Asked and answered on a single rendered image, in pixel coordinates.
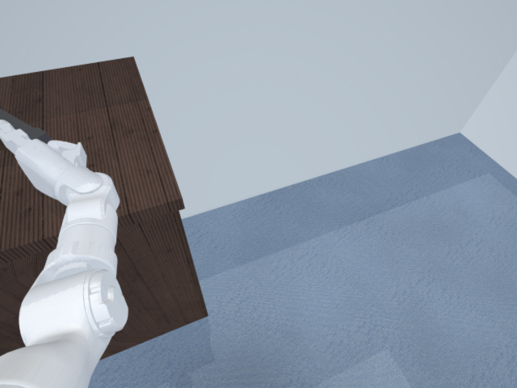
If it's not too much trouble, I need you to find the left robot hand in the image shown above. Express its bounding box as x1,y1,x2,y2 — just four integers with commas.
0,120,86,200

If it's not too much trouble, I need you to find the left robot upper arm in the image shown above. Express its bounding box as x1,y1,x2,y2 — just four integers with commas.
0,268,128,388

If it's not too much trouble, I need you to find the tap lever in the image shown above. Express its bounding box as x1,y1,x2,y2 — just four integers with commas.
0,108,51,144

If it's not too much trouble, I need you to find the robot left forearm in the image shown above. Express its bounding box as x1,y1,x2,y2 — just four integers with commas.
19,166,120,347

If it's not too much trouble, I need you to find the counter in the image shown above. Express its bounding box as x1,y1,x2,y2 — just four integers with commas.
0,57,208,360

